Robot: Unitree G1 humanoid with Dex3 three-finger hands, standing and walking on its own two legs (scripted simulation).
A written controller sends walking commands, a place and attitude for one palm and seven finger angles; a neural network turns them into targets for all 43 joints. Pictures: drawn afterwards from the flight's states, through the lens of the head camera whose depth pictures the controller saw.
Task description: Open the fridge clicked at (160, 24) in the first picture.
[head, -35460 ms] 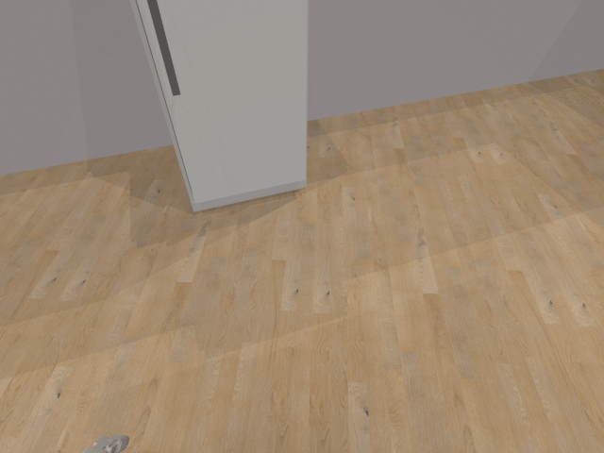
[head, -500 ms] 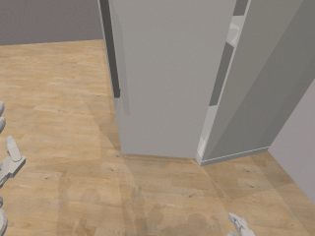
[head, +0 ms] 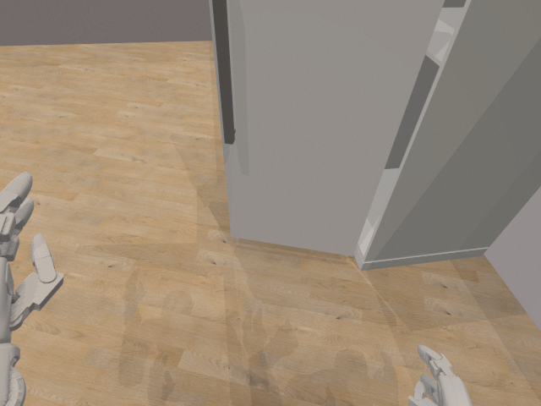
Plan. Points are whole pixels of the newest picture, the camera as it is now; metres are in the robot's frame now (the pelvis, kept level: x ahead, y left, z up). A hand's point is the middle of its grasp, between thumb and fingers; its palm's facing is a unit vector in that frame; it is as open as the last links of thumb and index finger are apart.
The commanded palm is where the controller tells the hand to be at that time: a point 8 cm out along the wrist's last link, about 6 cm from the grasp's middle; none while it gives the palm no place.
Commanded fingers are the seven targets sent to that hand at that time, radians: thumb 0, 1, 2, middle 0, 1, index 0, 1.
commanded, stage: stop stepping back and stand still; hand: left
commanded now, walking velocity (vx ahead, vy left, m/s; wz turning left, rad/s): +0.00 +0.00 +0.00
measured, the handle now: (226, 59) +0.89 +0.17 +0.12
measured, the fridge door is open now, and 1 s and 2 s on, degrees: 71 71 71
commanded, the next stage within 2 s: let the arm hang, fingers relaxed in 0.20 s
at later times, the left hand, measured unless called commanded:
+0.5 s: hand out of the picture +0.13 +0.24 -0.11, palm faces -0.01 -0.94 -0.34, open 7.4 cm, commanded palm none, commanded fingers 0.00 0.90 0.90 -0.20 -0.30 -0.20 -0.30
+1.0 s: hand out of the picture +0.06 +0.32 -0.14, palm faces -0.03 -0.92 -0.38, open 7.3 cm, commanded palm none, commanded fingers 0.00 0.90 0.90 -0.20 -0.30 -0.20 -0.30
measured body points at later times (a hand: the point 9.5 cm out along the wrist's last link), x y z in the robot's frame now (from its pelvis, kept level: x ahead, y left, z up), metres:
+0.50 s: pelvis -0.01 +0.02 -0.01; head +0.00 +0.00 +0.44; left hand +0.13 +0.29 -0.09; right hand +0.13 -0.24 -0.13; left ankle +0.03 +0.13 -0.73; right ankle +0.06 -0.08 -0.73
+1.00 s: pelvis +0.02 +0.04 +0.01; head +0.04 +0.04 +0.46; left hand +0.07 +0.36 -0.11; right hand +0.07 -0.24 -0.13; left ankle +0.03 +0.13 -0.73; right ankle +0.06 -0.08 -0.73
